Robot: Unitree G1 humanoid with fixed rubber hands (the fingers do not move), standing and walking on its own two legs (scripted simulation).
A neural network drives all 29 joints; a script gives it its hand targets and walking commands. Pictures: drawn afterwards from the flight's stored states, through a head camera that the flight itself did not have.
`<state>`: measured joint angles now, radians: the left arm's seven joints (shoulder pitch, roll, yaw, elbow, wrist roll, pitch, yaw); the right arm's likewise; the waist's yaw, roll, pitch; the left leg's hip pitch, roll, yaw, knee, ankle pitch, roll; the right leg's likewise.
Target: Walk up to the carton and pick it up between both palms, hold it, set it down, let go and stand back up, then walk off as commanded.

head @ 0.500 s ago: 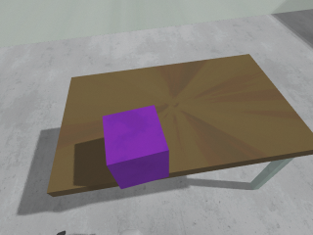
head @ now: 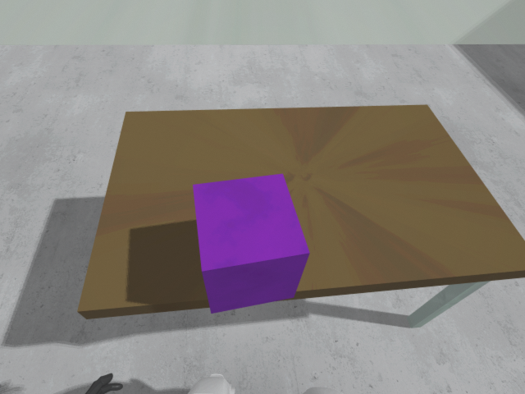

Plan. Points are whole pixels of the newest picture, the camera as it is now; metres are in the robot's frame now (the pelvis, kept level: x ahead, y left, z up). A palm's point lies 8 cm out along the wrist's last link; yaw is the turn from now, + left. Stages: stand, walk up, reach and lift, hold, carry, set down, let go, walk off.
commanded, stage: walk up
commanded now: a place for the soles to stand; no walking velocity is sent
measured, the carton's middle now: (246, 244) +0.40 +0.06 -0.08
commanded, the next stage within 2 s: none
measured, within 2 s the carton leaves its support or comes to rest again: neither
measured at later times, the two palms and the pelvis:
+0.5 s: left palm out of the picture +0.04 +0.31 -0.11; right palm out of the picture +0.02 -0.29 -0.12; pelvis -0.04 +0.01 -0.01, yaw +2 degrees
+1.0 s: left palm out of the picture -0.04 +0.28 -0.11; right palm out of the picture +0.02 -0.32 -0.12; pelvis -0.05 -0.02 +0.00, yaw +3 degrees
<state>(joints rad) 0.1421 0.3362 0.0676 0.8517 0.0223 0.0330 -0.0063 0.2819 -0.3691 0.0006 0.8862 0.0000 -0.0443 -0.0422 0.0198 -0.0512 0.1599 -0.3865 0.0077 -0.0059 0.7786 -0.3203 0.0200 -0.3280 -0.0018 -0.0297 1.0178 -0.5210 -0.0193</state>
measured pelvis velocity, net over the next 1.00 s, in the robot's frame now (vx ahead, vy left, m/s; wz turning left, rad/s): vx -0.05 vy -0.02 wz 0.05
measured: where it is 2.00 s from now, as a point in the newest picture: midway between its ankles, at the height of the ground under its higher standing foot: outside the picture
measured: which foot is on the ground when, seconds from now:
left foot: down 0.00-0.14, up 0.16-0.38, down 0.40-1.00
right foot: up 0.00-0.08, down 0.10-0.46, up 0.48-0.70, down 0.72-1.00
